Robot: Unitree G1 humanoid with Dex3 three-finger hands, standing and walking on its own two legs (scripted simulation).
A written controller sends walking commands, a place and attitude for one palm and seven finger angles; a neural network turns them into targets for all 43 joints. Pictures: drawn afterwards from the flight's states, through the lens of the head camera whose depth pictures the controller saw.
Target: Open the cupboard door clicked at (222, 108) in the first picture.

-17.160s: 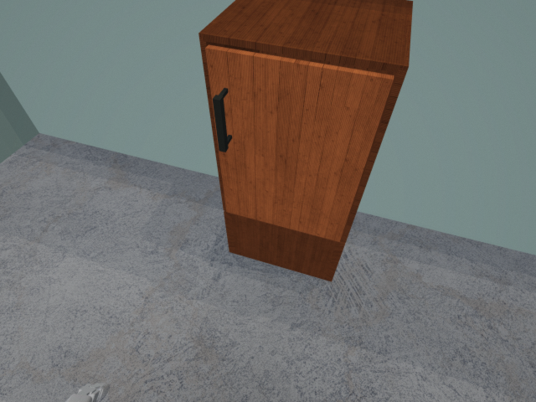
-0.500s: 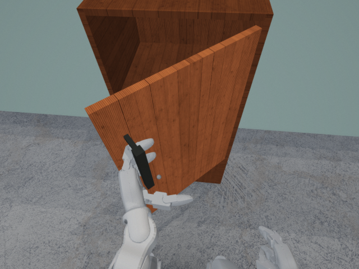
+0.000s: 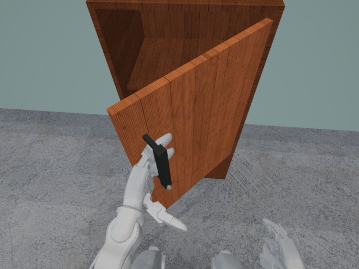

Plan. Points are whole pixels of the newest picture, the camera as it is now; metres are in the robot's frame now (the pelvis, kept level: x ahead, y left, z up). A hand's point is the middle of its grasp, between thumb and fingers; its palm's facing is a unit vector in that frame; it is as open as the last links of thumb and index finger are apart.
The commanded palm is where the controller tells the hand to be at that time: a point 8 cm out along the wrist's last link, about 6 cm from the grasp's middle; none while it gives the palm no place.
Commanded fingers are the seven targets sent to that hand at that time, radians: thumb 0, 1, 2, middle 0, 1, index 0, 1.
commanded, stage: slide the hand sideways off the handle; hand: left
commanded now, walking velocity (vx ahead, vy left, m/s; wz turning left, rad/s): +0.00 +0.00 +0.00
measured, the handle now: (157, 163) +0.33 +0.07 +0.05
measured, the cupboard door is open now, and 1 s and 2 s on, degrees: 47 45 45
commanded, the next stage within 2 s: draw the hand back to the body in 0.94 s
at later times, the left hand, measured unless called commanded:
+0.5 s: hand (149, 204) +0.24 +0.07 +0.05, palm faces -0.10 -1.00 +0.00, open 16.1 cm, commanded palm +0.22 +0.14 +0.05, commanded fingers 0.00 -0.50 0.30 -0.15 -0.30 -0.15 -0.30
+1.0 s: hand (122, 220) +0.21 +0.12 +0.05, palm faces -0.06 -1.00 -0.03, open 16.2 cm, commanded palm +0.18 +0.17 +0.05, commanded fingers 0.00 -0.50 0.30 -0.15 -0.30 -0.15 -0.30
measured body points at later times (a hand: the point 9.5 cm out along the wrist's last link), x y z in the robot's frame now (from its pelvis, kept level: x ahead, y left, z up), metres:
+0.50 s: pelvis +0.01 +0.00 -0.01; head +0.08 -0.01 +0.44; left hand +0.24 +0.13 +0.05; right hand +0.20 -0.22 -0.09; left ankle +0.03 +0.11 -0.66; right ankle +0.03 -0.11 -0.66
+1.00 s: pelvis +0.01 -0.02 -0.02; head +0.08 -0.03 +0.43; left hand +0.21 +0.18 +0.05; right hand +0.20 -0.25 -0.10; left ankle +0.03 +0.11 -0.66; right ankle +0.03 -0.11 -0.66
